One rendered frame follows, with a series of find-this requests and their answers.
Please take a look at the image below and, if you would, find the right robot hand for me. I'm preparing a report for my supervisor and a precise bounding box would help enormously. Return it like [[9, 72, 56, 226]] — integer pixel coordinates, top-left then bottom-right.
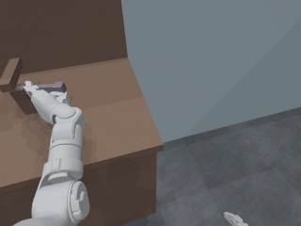
[[224, 212, 248, 226]]

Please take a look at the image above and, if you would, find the robot left forearm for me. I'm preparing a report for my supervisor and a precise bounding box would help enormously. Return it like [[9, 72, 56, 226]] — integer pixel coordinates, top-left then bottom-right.
[[31, 104, 87, 218]]

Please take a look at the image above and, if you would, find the left robot hand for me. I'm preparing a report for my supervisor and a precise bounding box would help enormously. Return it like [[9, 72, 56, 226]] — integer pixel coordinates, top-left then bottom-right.
[[24, 81, 71, 123]]

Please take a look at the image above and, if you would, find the tap lever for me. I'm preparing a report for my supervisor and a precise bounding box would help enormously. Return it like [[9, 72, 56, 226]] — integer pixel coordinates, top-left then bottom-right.
[[16, 81, 67, 95]]

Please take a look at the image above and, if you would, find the counter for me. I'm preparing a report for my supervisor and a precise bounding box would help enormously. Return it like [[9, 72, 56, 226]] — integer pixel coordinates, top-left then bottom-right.
[[0, 0, 164, 226]]

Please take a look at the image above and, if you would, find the robot left upper arm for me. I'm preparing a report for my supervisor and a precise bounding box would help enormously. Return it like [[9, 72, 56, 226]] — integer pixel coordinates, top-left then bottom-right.
[[13, 180, 90, 226]]

